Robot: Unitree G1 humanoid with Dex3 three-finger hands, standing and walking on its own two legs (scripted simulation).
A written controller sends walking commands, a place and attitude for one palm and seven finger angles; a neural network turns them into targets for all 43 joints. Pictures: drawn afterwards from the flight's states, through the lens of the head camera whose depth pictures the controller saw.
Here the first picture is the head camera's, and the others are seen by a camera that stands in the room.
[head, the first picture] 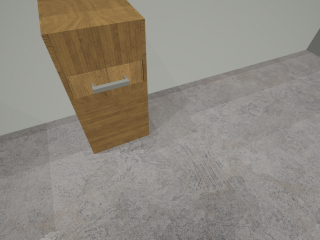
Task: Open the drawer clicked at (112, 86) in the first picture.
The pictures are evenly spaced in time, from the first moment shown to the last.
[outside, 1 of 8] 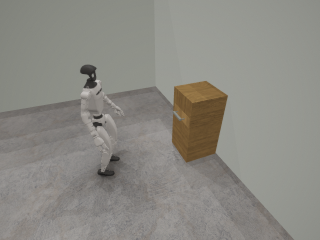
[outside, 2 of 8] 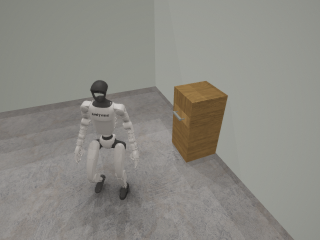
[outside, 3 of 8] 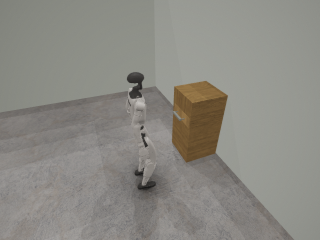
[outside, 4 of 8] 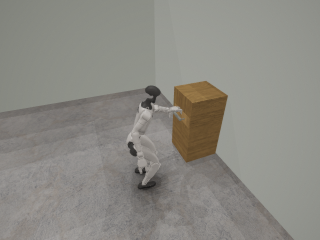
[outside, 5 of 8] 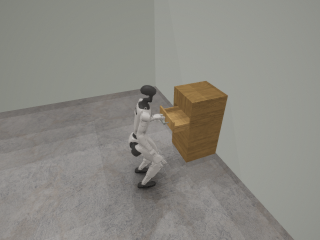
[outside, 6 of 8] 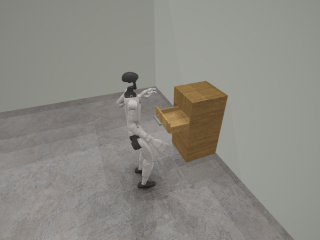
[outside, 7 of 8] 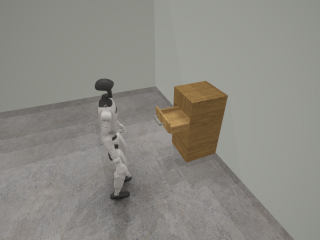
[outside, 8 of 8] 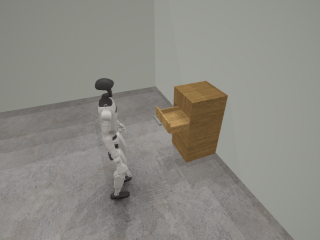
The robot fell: no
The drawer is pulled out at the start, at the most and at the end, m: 0.00 0.25 0.25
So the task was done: yes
